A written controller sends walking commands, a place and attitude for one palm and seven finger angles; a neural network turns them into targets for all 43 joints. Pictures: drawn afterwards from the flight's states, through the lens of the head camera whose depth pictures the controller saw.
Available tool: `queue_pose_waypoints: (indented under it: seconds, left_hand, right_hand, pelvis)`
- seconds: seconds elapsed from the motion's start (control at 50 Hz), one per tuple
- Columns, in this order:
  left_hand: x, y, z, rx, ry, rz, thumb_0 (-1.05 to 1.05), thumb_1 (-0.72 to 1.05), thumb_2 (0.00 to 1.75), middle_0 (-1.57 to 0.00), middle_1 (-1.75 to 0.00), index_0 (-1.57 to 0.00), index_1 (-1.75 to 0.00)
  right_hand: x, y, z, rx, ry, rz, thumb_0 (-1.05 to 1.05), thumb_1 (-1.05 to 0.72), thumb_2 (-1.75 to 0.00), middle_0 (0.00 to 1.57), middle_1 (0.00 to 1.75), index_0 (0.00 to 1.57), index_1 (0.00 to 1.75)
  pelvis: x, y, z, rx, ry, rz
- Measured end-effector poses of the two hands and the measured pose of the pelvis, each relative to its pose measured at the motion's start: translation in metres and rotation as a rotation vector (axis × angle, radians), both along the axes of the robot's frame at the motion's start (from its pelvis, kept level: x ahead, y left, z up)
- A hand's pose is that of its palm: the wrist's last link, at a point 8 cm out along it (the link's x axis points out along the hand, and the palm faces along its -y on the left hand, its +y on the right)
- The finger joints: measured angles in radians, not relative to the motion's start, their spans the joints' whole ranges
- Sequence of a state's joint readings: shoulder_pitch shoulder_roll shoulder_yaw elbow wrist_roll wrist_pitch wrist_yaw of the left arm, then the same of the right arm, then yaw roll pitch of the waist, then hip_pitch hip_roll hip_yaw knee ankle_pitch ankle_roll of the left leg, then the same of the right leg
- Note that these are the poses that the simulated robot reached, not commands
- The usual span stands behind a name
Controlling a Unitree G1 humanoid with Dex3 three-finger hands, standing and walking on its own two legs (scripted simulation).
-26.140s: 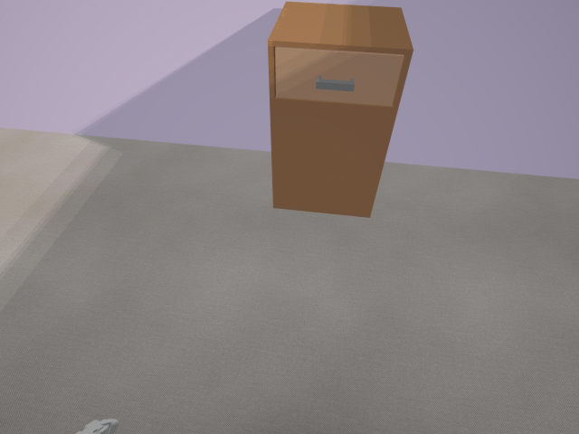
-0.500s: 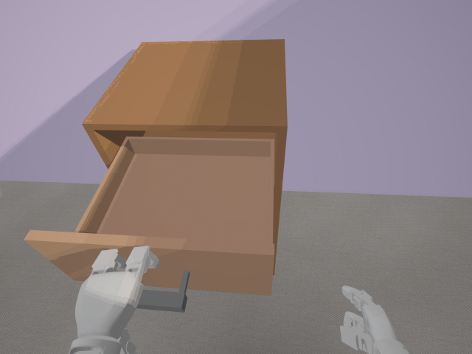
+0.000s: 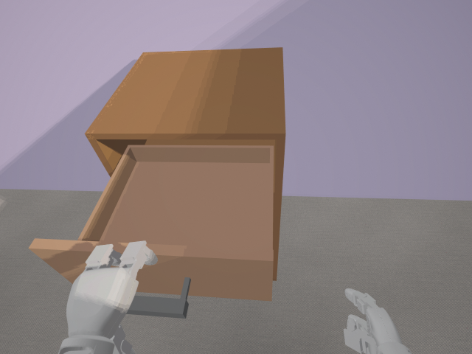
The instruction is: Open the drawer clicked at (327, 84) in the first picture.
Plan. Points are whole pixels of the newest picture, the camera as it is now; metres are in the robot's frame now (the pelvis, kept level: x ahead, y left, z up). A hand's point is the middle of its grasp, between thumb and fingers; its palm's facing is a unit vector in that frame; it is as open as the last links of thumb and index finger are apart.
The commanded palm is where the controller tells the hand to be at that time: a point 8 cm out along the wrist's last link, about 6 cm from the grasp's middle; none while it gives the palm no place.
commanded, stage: lift the hand off the handle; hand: left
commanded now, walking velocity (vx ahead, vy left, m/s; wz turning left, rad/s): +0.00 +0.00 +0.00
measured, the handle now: (154, 293) +0.23 +0.19 -0.04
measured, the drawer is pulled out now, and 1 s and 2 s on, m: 0.29 0.29 0.29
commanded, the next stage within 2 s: draw the hand back to the body in 0.84 s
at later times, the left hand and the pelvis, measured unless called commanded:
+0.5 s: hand (114, 292) +0.19 +0.20 +0.08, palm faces +0.05 -0.17 -0.98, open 13.8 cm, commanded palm +0.17 +0.20 +0.14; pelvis +0.00 +0.00 +0.01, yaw +0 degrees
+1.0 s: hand (105, 289) +0.19 +0.21 +0.09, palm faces +0.05 -0.20 -0.98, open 13.8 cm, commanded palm +0.16 +0.21 +0.16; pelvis +0.01 +0.01 +0.02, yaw +0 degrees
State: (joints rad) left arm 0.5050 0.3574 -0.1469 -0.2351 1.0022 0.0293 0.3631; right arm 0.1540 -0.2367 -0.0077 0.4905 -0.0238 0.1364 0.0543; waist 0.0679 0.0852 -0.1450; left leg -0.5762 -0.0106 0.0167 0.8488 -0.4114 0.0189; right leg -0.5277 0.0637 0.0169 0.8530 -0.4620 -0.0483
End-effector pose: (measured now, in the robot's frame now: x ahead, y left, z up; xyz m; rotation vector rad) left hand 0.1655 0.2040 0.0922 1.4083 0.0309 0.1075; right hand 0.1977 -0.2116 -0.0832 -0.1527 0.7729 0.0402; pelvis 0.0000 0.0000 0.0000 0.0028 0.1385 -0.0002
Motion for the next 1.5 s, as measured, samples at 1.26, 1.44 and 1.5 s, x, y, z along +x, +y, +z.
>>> queue_pose_waypoints:
  seconds: [1.26, 1.44, 1.5]
  left_hand:
    - [-0.005, 0.031, 0.072, -0.001, -0.032, 0.013, 0.00, -0.49, 0.30, -0.32, -1.20, -0.32, -1.20]
    - [-0.008, 0.035, 0.078, 0.020, -0.006, -0.013, 0.00, -0.49, 0.30, -0.32, -1.20, -0.32, -1.20]
    - [-0.009, 0.041, 0.084, 0.035, -0.015, -0.008, 0.00, -0.49, 0.30, -0.32, -1.20, -0.32, -1.20]
  right_hand:
    - [0.019, 0.028, 0.030, 0.023, -0.038, 0.047, 0.01, -0.91, -0.90, 0.20, 0.30, 0.20, 0.30]
    - [0.016, 0.030, 0.032, 0.002, -0.031, 0.054, 0.01, -0.91, -0.90, 0.20, 0.30, 0.20, 0.30]
    - [0.016, 0.030, 0.033, 0.000, -0.029, 0.049, 0.01, -0.91, -0.90, 0.20, 0.30, 0.20, 0.30]
  pelvis:
    - [0.005, 0.014, 0.020, -0.015, -0.078, 0.004]
    - [0.003, 0.016, 0.023, -0.017, -0.090, 0.007]
    - [0.004, 0.016, 0.024, -0.019, -0.091, 0.006]
